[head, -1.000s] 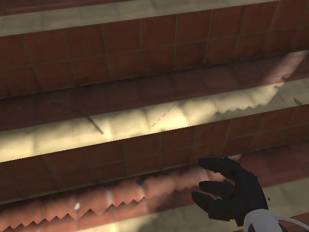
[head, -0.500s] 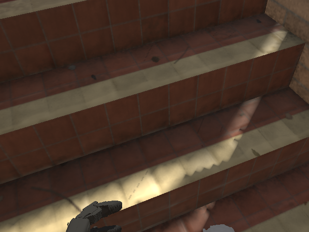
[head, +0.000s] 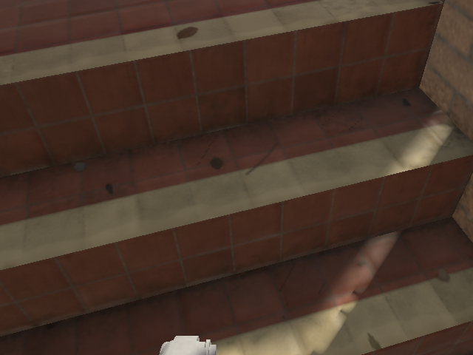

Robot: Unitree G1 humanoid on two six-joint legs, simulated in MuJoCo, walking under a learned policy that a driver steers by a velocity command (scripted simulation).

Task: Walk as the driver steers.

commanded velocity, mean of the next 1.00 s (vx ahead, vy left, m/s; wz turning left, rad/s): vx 0.50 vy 0.00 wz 0.58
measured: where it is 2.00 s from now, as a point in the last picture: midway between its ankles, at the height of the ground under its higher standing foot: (159, 58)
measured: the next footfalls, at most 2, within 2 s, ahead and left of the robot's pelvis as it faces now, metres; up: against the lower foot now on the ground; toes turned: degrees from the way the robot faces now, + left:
left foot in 0.10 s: +0.15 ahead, +0.10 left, +0.21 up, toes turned +0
right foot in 0.56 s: +0.46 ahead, -0.12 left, +0.41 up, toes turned +13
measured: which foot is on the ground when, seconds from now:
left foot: up 0.00-0.08, down 0.10-0.62, up 0.64-1.00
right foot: down 0.00-0.18, up 0.20-0.54, down 0.56-1.00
